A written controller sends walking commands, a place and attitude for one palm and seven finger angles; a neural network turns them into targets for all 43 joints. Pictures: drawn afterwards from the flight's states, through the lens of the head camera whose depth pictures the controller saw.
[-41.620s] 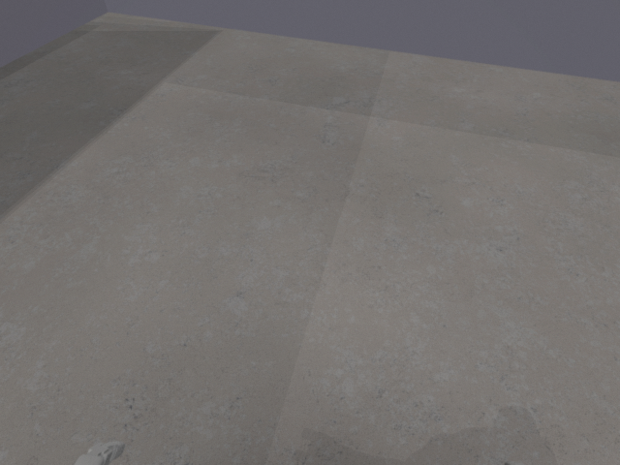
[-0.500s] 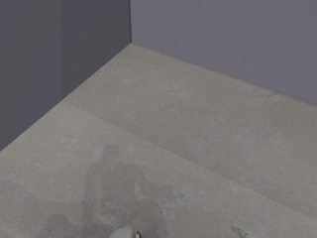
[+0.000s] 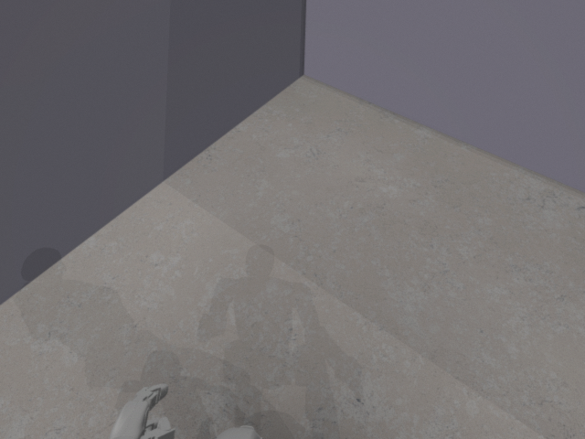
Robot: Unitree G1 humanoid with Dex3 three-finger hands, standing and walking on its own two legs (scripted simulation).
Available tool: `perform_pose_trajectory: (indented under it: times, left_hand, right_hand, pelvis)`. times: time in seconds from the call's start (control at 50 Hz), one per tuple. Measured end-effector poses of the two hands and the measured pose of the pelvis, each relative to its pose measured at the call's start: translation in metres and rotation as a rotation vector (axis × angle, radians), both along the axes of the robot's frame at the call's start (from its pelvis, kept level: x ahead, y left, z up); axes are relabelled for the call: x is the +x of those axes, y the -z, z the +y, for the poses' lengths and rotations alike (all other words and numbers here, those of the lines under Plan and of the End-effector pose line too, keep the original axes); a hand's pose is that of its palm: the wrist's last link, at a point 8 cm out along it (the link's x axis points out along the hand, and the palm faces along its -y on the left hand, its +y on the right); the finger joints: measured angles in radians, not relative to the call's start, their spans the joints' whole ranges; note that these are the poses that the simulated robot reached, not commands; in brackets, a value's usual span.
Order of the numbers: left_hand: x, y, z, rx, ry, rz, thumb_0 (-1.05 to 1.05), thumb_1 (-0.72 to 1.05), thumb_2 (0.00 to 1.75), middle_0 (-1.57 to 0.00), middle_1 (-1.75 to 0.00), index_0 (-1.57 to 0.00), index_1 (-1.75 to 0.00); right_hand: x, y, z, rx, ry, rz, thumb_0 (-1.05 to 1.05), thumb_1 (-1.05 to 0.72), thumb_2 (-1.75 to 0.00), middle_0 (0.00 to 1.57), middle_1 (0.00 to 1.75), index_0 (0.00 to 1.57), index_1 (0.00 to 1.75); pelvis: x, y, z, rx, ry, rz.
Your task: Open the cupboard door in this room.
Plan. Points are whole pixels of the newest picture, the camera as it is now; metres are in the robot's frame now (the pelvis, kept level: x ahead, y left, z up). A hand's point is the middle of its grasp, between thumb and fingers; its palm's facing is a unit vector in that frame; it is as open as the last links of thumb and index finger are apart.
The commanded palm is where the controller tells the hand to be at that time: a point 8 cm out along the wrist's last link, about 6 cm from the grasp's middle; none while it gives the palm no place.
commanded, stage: turn to face it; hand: left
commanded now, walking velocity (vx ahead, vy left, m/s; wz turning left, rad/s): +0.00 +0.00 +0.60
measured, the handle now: out of the picture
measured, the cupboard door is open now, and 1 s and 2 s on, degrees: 44 44 44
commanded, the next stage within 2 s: none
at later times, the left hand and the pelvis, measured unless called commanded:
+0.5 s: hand out of the picture +0.04 +0.25 -0.17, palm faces +0.34 -0.90 -0.27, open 7.4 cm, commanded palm none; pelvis +0.04 +0.01 +0.00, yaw +19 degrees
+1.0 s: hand out of the picture +0.00 +0.17 -0.18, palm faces +0.61 -0.77 -0.19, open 7.4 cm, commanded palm none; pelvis +0.07 -0.02 -0.01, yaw +38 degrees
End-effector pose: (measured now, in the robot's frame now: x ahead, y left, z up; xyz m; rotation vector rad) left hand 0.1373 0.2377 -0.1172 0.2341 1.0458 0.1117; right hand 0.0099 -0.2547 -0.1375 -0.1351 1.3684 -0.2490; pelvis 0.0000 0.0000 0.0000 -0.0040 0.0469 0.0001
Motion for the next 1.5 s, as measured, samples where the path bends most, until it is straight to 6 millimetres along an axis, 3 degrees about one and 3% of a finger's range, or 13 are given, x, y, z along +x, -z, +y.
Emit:
perform_pose_trajectory:
  times: [0.16, 0.28, 0.34, 0.46, 0.56, 0.68, 0.78, 0.94, 1.0, 1.06, 1.28, 1.38, 1.5]
  left_hand:
    - [-0.045, 0.004, -0.003, -0.033, -0.146, 0.087, 0.01, 0.90, 0.90, -0.20, -0.30, -0.20, -0.30]
    - [-0.101, 0.034, 0.021, -0.060, -0.278, 0.195, 0.01, 0.90, 0.90, -0.21, -0.30, -0.21, -0.30]
    - [-0.121, 0.043, 0.037, -0.045, -0.335, 0.248, 0.01, 0.90, 0.90, -0.20, -0.30, -0.21, -0.30]
    - [-0.123, 0.024, 0.053, -0.013, -0.412, 0.208, 0.01, 0.91, 0.90, -0.20, -0.30, -0.20, -0.30]
    - [-0.113, 0.006, 0.049, 0.014, -0.449, 0.149, 0.01, 0.91, 0.90, -0.20, -0.30, -0.20, -0.30]
    - [-0.107, 0.001, 0.022, 0.055, -0.496, 0.090, 0.01, 0.90, 0.90, -0.20, -0.30, -0.20, -0.30]
    - [-0.121, -0.004, -0.009, 0.016, -0.565, 0.118, 0.01, 0.90, 0.90, -0.20, -0.30, -0.20, -0.30]
    - [-0.156, 0.018, -0.038, -0.093, -0.681, 0.158, 0.01, 0.90, 0.90, -0.21, -0.30, -0.21, -0.30]
    - [-0.178, 0.037, -0.036, -0.121, -0.738, 0.183, 0.01, 0.90, 0.90, -0.21, -0.30, -0.21, -0.30]
    - [-0.192, 0.039, -0.030, -0.115, -0.781, 0.215, 0.01, 0.90, 0.90, -0.21, -0.30, -0.21, -0.30]
    - [-0.185, 0.002, -0.014, -0.005, -0.882, 0.100, 0.01, 0.90, 0.90, -0.20, -0.30, -0.20, -0.30]
    - [-0.183, -0.004, -0.035, 0.047, -0.927, 0.075, 0.01, 0.90, 0.90, -0.20, -0.30, -0.20, -0.30]
    - [-0.194, -0.005, -0.075, -0.020, -1.014, 0.111, 0.01, 0.90, 0.90, -0.20, -0.30, -0.20, -0.30]
  right_hand:
    - [0.103, -0.019, -0.011, -0.020, -0.185, -0.089, 0.01, -0.91, -0.90, 0.19, 0.30, 0.20, 0.30]
    - [0.189, -0.022, 0.018, -0.055, -0.366, -0.219, 0.01, -0.91, -0.90, 0.19, 0.30, 0.20, 0.30]
    - [0.212, -0.024, 0.034, -0.065, -0.424, -0.274, 0.01, -0.91, -0.90, 0.19, 0.30, 0.20, 0.30]
    - [0.220, -0.029, 0.049, -0.050, -0.496, -0.244, 0.01, -0.91, -0.90, 0.20, 0.30, 0.20, 0.30]
    - [0.219, -0.022, 0.049, -0.006, -0.528, -0.192, 0.01, -0.91, -0.90, 0.20, 0.30, 0.20, 0.30]
    - [0.230, 0.001, 0.031, 0.041, -0.545, -0.140, 0.01, -0.91, -0.90, 0.20, 0.30, 0.20, 0.30]
    - [0.247, -0.004, 0.028, 0.042, -0.595, -0.103, 0.01, -0.91, -0.90, 0.20, 0.30, 0.20, 0.30]
    - [0.289, -0.019, 0.068, 0.021, -0.745, -0.142, 0.01, -0.91, -0.90, 0.20, 0.30, 0.20, 0.30]
    - [0.305, -0.018, 0.091, 0.009, -0.810, -0.208, 0.01, -0.91, -0.90, 0.20, 0.30, 0.20, 0.30]
    - [0.310, -0.024, 0.104, 0.004, -0.857, -0.238, 0.01, -0.91, -0.90, 0.20, 0.30, 0.20, 0.30]
    - [0.314, -0.018, 0.102, 0.028, -0.942, -0.161, 0.01, -0.91, -0.90, 0.20, 0.30, 0.20, 0.30]
    - [0.331, 0.000, 0.095, 0.055, -0.965, -0.125, 0.01, -0.91, -0.90, 0.20, 0.30, 0.20, 0.30]
    - [0.345, -0.011, 0.109, 0.055, -1.039, -0.094, 0.01, -0.91, -0.90, 0.20, 0.30, 0.20, 0.30]
  pelvis:
    - [0.022, -0.009, -0.007, 0.034, -0.126, -0.023]
    - [0.033, 0.009, 0.010, 0.014, -0.207, -0.032]
    - [0.034, 0.015, 0.014, 0.013, -0.238, -0.039]
    - [0.036, 0.003, 0.010, -0.011, -0.306, -0.038]
    - [0.043, -0.002, -0.001, -0.018, -0.365, -0.030]
    - [0.057, 0.007, -0.027, 0.007, -0.440, -0.012]
    - [0.066, -0.003, -0.032, 0.023, -0.523, -0.024]
    - [0.071, -0.002, -0.026, 0.042, -0.629, -0.025]
    - [0.067, 0.010, -0.019, 0.030, -0.670, -0.029]
    - [0.065, 0.009, -0.020, 0.024, -0.698, -0.036]
    - [0.077, -0.003, -0.037, -0.004, -0.822, -0.035]
    - [0.091, 0.005, -0.051, 0.012, -0.883, -0.027]
    - [0.098, -0.007, -0.051, 0.039, -0.980, -0.028]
